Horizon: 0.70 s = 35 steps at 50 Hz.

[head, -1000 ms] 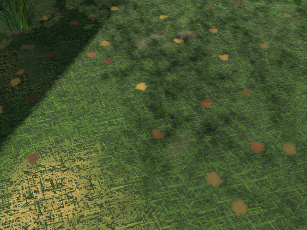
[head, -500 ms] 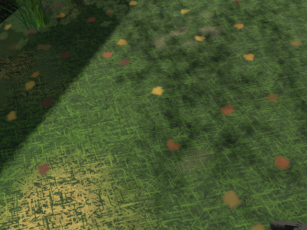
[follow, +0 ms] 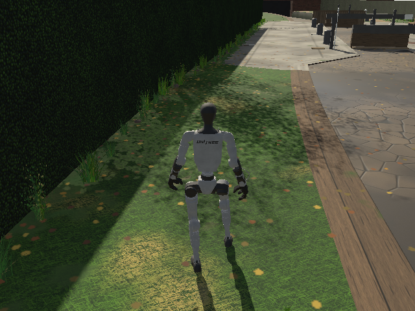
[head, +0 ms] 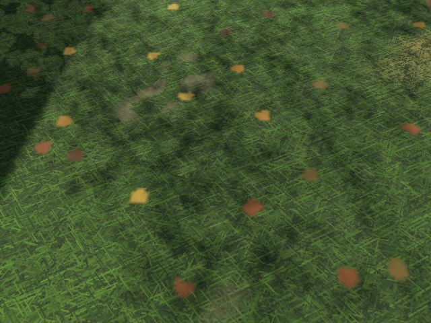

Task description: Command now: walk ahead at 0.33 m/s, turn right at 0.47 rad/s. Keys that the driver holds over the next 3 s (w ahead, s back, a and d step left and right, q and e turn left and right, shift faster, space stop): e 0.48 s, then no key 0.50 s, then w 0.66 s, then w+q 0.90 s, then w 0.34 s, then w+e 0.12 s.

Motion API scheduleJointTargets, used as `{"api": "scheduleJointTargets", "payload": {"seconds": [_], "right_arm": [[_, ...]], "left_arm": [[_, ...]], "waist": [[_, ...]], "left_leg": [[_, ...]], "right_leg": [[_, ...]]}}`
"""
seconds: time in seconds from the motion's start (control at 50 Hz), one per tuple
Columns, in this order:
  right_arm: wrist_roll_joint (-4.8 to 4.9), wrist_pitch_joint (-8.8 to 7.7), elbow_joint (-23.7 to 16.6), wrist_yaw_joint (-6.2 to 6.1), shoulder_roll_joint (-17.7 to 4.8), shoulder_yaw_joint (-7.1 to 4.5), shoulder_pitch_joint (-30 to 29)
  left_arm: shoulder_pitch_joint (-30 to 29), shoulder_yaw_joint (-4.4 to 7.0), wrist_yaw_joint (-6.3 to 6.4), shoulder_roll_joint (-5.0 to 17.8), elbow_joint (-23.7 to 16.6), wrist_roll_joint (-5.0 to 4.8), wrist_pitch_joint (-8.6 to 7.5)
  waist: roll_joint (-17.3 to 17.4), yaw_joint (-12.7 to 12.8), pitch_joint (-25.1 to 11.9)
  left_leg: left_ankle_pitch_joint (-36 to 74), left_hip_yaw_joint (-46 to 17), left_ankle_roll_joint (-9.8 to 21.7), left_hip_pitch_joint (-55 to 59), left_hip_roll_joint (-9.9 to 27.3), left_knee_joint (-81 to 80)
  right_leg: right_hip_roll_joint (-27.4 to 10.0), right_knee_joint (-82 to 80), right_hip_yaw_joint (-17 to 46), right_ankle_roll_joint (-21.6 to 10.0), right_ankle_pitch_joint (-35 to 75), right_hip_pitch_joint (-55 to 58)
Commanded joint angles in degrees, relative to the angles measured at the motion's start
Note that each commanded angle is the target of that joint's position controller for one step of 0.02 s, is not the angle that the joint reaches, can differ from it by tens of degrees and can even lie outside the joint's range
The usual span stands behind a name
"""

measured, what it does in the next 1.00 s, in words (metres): walks ahead, turning right: right foot, then left foot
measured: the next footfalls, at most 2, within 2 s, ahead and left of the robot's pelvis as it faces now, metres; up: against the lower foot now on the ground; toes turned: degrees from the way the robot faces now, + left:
right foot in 0.16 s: +0.26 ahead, -0.12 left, +0.00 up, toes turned -7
left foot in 0.66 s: +0.30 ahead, +0.08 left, +0.00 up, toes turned -21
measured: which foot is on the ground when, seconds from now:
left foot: down 0.00-0.18, up 0.20-0.64, down 0.66-1.00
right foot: up 0.00-0.14, down 0.16-0.66, up 0.68-0.94, down 0.96-1.00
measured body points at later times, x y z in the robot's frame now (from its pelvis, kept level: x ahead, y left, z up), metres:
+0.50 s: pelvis +0.17 -0.03 -0.01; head +0.21 -0.06 +0.44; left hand +0.39 +0.21 -0.09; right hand +0.25 -0.34 -0.12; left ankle +0.27 +0.14 -0.69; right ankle +0.22 -0.12 -0.74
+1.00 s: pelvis +0.21 +0.00 -0.01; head +0.23 +0.00 +0.44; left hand +0.44 +0.19 -0.11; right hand +0.23 -0.28 -0.12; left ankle +0.27 +0.12 -0.74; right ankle +0.14 -0.12 -0.75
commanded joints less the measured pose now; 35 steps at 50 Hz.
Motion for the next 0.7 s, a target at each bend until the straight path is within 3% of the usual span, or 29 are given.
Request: {"api": "scheduleJointTargets", "payload": {"seconds": [0.02, 0.06, 0.1, 0.14, 0.16, 0.18, 0.2, 0.22, 0.24, 0.26, 0.28, 0.3, 0.34, 0.38, 0.44, 0.5, 0.58, 0.64, 0.66, 0.68, 0.7], "right_arm": [[0.46, -0.02, -4.1, -1.36, -9.4, -1.57, -4.5], [1.22, 1.37, -3.6, -1.82, -10.5, -1.88, -3.3], [2.15, 2.79, -3.9, -2.31, -11.9, -2.4, -4.1], [2.6, 4.1, -4.8, -2.93, -12.3, -2.71, -5.7], [2.55, 4.33, -5.3, -2.92, -11.0, -2.21, -5.9], [-0.18, 3.91, -6.7, -2.42, -6.2, -0.48, -2.1], [-0.79, 3.09, -8.2, -1.28, -3.7, 0.86, 4.1], [0.56, 2.58, -7.2, -0.4, -9.6, -0.42, 0.2], [2.06, 2.69, -9.1, -0.4, -9.9, -0.56, -5.0], [1.43, 3.22, -8.8, -1.15, -8.6, -0.43, -6.5], [0.87, 4.07, -8.8, -1.9, -9.3, -0.75, -7.0], [0.8, 4.86, -8.8, -2.01, -9.3, -0.92, -6.3], [0.44, 5.39, -8.6, -2.33, -7.7, -0.64, -4.7], [0.33, 5.55, -8.8, -2.83, -7.0, -0.39, -5.7], [0.6, 6.05, -9.5, -3.11, -7.0, -0.39, -8.2], [0.89, 5.89, -9.9, -2.86, -7.0, -0.45, -9.7], [1.07, 4.77, -10.2, -2.01, -7.1, -0.42, -9.7], [0.64, 3.8, -9.6, -0.91, -6.7, -0.49, -6.4], [-0.59, 3.71, -10.1, -0.91, -9.8, -1.07, -6.0], [-1.3, 4.18, -10.6, -1.26, -14.4, -1.96, -8.8], [-1.92, 4.19, -10.7, -1.25, -10.9, -1.35, -8.1]], "left_arm": [[-4.3, -0.63, -1.65, 0.1, -5.5, 0.7, -0.88], [-5.3, -0.37, -2.64, 0.9, -7.3, 0.51, -0.55], [-4.1, 0.46, -3.36, 2.9, -8.7, 0.73, -0.16], [3.7, 2.23, -3.6, 6.4, -7.9, 0.74, -0.16], [10.4, 3.66, -2.81, 9.2, -6.4, 0.86, -0.39], [12.0, 4.72, -1.22, 14.8, -6.9, 0.96, -0.09], [8.0, 4.62, -1.1, 17.8, -10.3, 2.14, -0.25], [7.4, 3.77, -1.58, 13.0, -11.8, 1.7, 0.16], [4.0, 2.94, -1.57, 10.4, -12.3, 1.19, 0.18], [1.6, 2.53, -1.31, 8.7, -12.0, 0.34, 0.52], [-0.3, 2.06, -0.84, 7.3, -12.4, 0.08, 0.88], [-1.0, 2.04, -0.61, 7.4, -12.9, 0.77, 1.19], [-1.6, 2.48, -0.21, 8.4, -13.6, 1.5, 1.32], [-0.5, 2.9, 0.57, 9.4, -13.6, 1.22, 1.52], [-0.8, 3.02, 1.69, 9.6, -14.2, 0.74, 2.62], [-1.5, 2.87, 2.12, 9.3, -14.7, 1.0, 3.46], [-0.4, 2.22, 1.71, 7.9, -14.5, 1.49, 4.01], [-0.3, 1.29, 1.61, 6.3, -14.0, 0.69, 4.42], [2.0, 0.72, 1.61, 4.5, -13.7, 1.06, 4.3], [5.3, 0.54, 1.37, 3.4, -14.2, 1.28, 3.8], [1.5, 1.53, 1.47, 7.2, -14.9, 1.77, 3.12]], "waist": [[3.9, 0.4, 2.6], [4.8, 0.1, 1.4], [6.1, 1.6, -0.5], [6.5, 5.9, -5.1], [3.7, 9.4, -8.7], [-8.2, 7.0, -14.2], [-14.8, 1.9, -24.3], [-3.5, 6.7, -28.4], [-1.1, 6.0, -20.8], [3.9, 4.1, -13.8], [2.7, 2.9, -10.6], [0.6, 1.5, -9.3], [-1.3, 0.7, -9.4], [-1.7, 1.3, -10.7], [-2.9, 2.2, -11.1], [-5.1, 2.9, -9.5], [-7.0, 4.3, -9.7], [-5.6, 1.9, -8.8], [0.2, 3.0, -8.3], [14.7, 7.4, -6.0], [17.6, 3.7, -6.0]], "left_leg": [[31.6, -0.9, 6.4, -6.9, 15.3, -3.0], [34.9, -0.6, 5.9, -1.3, 17.0, 0.8], [41.8, -0.5, 4.7, 2.7, 18.3, 6.5], [47.9, 0.1, 2.7, 3.0, 17.2, 19.4], [41.5, 1.3, 0.0, -0.6, 13.8, 31.7], [7.3, 1.4, -3.6, -15.2, 8.5, 49.5], [-29.8, -8.4, -6.9, -33.5, -2.7, 69.6], [-25.6, -17.9, -5.6, -35.3, 1.0, 71.4], [-20.3, -16.8, -4.5, -37.5, 2.9, 68.8], [-16.4, -16.1, -4.7, -37.9, 5.2, 63.5], [-14.1, -16.1, -4.9, -35.8, 6.5, 59.1], [-12.4, -15.7, -5.0, -31.9, 6.4, 56.8], [-10.6, -14.8, -6.1, -29.1, 5.2, 51.8], [-9.4, -15.3, -7.3, -29.5, 4.5, 47.0], [-5.9, -16.4, -8.3, -29.7, 4.1, 41.5], [-4.2, -16.6, -8.2, -28.2, 3.6, 36.1], [-6.3, -15.2, -7.0, -23.4, 3.7, 29.0], [3.5, -13.7, -3.8, -13.7, 4.1, 11.9], [7.6, -20.5, -1.1, -9.7, 11.5, 7.8], [19.2, -31.0, 5.9, -8.1, 20.5, 6.4], [19.6, -37.4, 12.6, -11.9, 25.6, 4.4]], "right_leg": [[1.3, -8.8, -5.3, 0.2, 6.3, 6.7], [2.1, -11.8, -6.1, -0.6, 3.4, 5.9], [4.0, -13.3, -7.4, -2.3, -3.1, 7.5], [7.8, -16.1, -9.2, -4.8, -6.5, 16.7], [9.4, -22.2, -8.3, -6.8, 2.1, 26.6], [-2.0, -19.1, 7.0, -11.0, 29.0, 42.0], [-16.2, -21.3, 35.3, -26.1, 36.5, 57.4], [-14.0, -24.9, 32.0, -24.4, 25.6, 55.4], [-11.0, -26.1, 24.6, -21.1, 17.6, 48.8], [-7.6, -27.5, 19.3, -17.6, 12.0, 40.4], [-5.8, -28.8, 16.7, -16.1, 8.7, 33.8], [-3.9, -30.2, 15.5, -15.3, 6.9, 28.5], [-2.1, -30.6, 13.6, -15.2, 9.6, 24.9], [-1.9, -29.8, 13.7, -15.2, 10.4, 25.6], [-0.8, -29.8, 15.6, -13.7, -1.6, 25.4], [0.1, -30.2, 17.4, -12.3, -12.3, 24.0], [-0.9, -27.2, 19.7, -12.2, -7.3, 25.7], [1.4, -22.7, 19.0, -9.0, -4.3, 24.6], [5.0, -17.3, 15.5, -5.5, -12.1, 21.2], [14.0, -9.7, 5.5, -1.8, -28.0, 13.9], [12.9, -0.8, 3.9, 0.8, -35.5, 12.6]]}}
Over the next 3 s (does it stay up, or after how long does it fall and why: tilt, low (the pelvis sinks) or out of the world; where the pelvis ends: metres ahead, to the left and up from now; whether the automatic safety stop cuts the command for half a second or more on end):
stays up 1.12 -0.23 0.00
